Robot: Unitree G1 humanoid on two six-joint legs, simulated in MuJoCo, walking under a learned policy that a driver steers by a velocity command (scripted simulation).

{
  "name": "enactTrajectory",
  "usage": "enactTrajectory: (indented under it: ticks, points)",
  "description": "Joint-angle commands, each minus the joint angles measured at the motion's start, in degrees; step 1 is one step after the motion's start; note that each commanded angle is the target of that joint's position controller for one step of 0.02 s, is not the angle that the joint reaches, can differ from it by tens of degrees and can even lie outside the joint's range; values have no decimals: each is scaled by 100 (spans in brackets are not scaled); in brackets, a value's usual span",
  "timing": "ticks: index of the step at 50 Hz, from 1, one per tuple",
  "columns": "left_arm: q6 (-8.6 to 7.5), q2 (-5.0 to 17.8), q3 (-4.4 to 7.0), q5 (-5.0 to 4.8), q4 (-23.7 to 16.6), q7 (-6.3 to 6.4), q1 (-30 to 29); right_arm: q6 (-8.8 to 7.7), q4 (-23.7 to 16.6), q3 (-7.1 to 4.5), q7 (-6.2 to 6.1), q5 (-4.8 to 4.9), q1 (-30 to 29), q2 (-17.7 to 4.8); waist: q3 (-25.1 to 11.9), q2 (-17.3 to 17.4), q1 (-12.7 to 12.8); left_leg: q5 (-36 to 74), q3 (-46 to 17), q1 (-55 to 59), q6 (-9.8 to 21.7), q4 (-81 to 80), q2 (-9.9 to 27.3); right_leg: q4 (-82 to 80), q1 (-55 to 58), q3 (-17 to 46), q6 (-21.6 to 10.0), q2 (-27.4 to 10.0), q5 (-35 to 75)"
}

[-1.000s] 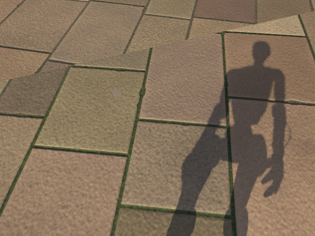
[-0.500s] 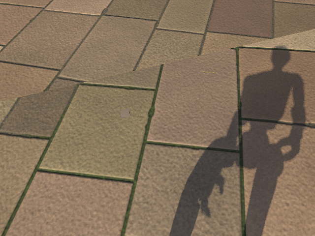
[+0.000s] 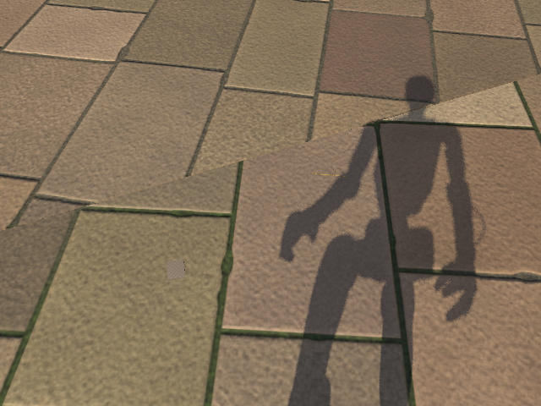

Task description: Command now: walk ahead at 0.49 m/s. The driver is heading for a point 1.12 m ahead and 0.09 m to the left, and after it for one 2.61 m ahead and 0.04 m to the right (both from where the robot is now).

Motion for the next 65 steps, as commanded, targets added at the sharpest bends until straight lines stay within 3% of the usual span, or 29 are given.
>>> enactTrajectory:
  ticks: [1,6,9,11,12,13,14,15,16,17,18,19,22,24,26,28,31,33,34,35,36,37,38,41,46,53,65]
  points:
    - [-38,154,19,21,-320,-27,-184,-50,-338,-130,-115,32,-113,-825,386,426,148,1105,-979,-387,828,-813,1559,-1115,-23,-54,78,-20,920]
    - [-82,132,-41,-58,-614,-165,-1161,29,-149,-160,-150,122,471,-944,552,487,-205,906,-877,379,705,-641,1685,-2398,90,-255,77,270,1141]
    - [-145,204,-44,-77,-809,-292,-1449,127,-63,-194,-184,122,613,-979,613,539,-188,1182,-959,1003,640,-285,1968,-2761,19,-242,-92,355,616]
    - [-189,372,23,-51,-781,-334,-1111,192,-94,-222,-202,102,444,-1050,408,677,89,2409,-891,1132,488,263,1958,-2986,708,-370,-263,573,234]
    - [-213,543,122,-2,-608,-326,-485,235,-132,-218,-212,79,307,-1057,6,744,441,3615,-728,1072,348,1017,1748,-3109,1611,-565,-384,829,345]
    - [-235,846,255,44,-318,-300,484,251,-199,-162,-217,34,264,-932,-640,680,843,3884,-508,618,126,2193,1386,-3099,2995,-500,-581,764,1154]
    - [-233,1406,364,201,-141,-258,1441,192,-371,-37,-210,-91,476,-627,-1658,-220,950,1777,-233,-1053,-203,4256,808,-2670,5196,966,-1145,-600,3063]
    - [-166,1424,340,205,-34,-288,1623,79,-157,132,-142,-10,1317,-38,-2609,-1481,664,-2770,-728,-2620,-461,5913,-79,-3197,6601,3079,-2013,-1743,3649]
    - [-120,933,219,117,-102,-288,1504,3,-71,-51,-128,129,1025,-766,-2401,-694,804,-2762,-1427,-2808,-390,6459,210,-3346,6081,2816,-1757,-1470,3458]
    - [-105,743,138,50,-216,-264,815,-4,-273,-100,-147,227,444,-883,-1457,-472,618,-2342,-1140,-3109,-379,6344,499,-3441,5164,1855,-1498,-1270,3739]
    - [-104,579,67,35,-289,-266,319,34,-337,-108,-199,167,99,-831,-972,38,435,-1948,-911,-2976,-448,6015,788,-3661,4327,1285,-1345,-979,3843]
    - [-116,442,25,57,-294,-275,73,113,-368,-158,-253,98,-22,-789,-654,132,263,-1662,-829,-2689,-479,5643,958,-3903,3638,931,-1210,-772,3769]
    - [-154,325,-28,233,-108,-292,-65,338,-268,-108,-297,54,371,-303,-594,-115,-115,-1101,-727,-1655,-570,4754,1052,-4245,2613,231,-1228,-434,4111]
    - [-143,448,-17,253,-28,-230,-144,401,-354,-111,-353,30,151,-303,-588,-253,-164,-818,-667,-1512,-613,3942,1018,-4277,2468,-42,-1220,-329,4229]
    - [-73,558,-1,212,45,-157,-117,461,-427,-114,-376,-1,-172,-361,-667,-299,-72,-419,-624,-1301,-621,3247,1000,-4300,2479,-143,-1144,-271,3736]
    - [10,648,13,179,150,-110,12,540,-464,-147,-385,10,-427,-455,-639,-290,40,-205,-615,-1162,-622,2856,983,-4414,2471,-22,-1119,-320,2626]
    - [114,563,-14,130,259,-66,45,605,-494,-193,-400,8,-721,-523,-302,-265,117,-244,-593,-989,-532,2181,968,-4507,2317,245,-1057,-324,579]
    - [162,406,-63,36,344,-55,131,580,-437,-213,-406,-70,-728,-531,-114,-86,52,261,-518,-546,-389,1229,920,-4316,2201,273,-749,-39,-565]
    - [164,313,-93,64,409,-58,319,566,-421,-236,-415,-108,-672,-652,-102,98,108,766,-745,-281,-311,1064,1149,-4151,2130,261,-530,136,-918]
    - [151,300,-77,135,457,-67,612,566,-425,-281,-437,-68,-681,-921,-73,539,375,1330,-926,-101,-180,1151,1389,-3919,1942,49,-333,508,-1305]
    - [187,208,-76,127,502,-39,851,566,-319,-320,-421,32,-824,-972,-10,1124,582,490,-937,-471,-43,1108,1296,-3946,2126,-305,-200,821,-1241]
    - [239,284,-70,137,510,3,622,547,-306,-279,-384,56,-896,-660,117,981,407,-87,-916,-870,-106,947,1148,-3812,2460,-426,-103,852,-1065]
    - [288,320,-53,109,494,37,487,519,-284,-237,-372,14,-949,-507,134,840,379,-118,-862,-965,-208,894,1092,-3746,2561,-416,-98,815,-915]
    - [363,293,-48,122,561,70,487,432,-185,-251,-364,9,-948,-537,-30,699,349,548,-743,-705,-285,1072,991,-3652,2714,-364,-121,736,-444]
    - [379,258,-30,74,673,60,453,442,-16,-249,-385,39,-876,-533,-141,473,279,1083,-678,-462,-233,1249,942,-3514,2866,-366,-96,696,67]
    - [443,192,-29,65,873,89,570,513,126,-241,-396,45,-900,-483,-9,283,269,1050,-609,-439,-232,1266,864,-3481,2925,-363,-46,672,130]
    - [448,121,-45,66,1107,128,683,590,312,-223,-406,35,-939,-370,243,279,257,583,-540,-461,-290,1120,768,-3608,2828,-325,-18,636,-257]
Velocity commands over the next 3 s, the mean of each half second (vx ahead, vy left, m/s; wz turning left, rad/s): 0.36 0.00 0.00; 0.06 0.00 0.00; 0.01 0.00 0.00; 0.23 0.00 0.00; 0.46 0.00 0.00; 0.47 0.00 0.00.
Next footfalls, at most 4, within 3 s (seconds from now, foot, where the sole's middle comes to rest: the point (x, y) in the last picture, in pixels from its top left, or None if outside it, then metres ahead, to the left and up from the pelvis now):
0.26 right None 0.34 -0.15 -0.78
0.68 left None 0.37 0.07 -0.78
1.90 left None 0.42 0.10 -0.78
2.40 right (307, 303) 0.80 -0.12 -0.78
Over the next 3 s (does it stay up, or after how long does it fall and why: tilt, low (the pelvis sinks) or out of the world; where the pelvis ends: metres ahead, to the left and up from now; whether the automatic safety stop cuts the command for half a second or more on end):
stays up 0.96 0.03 -0.03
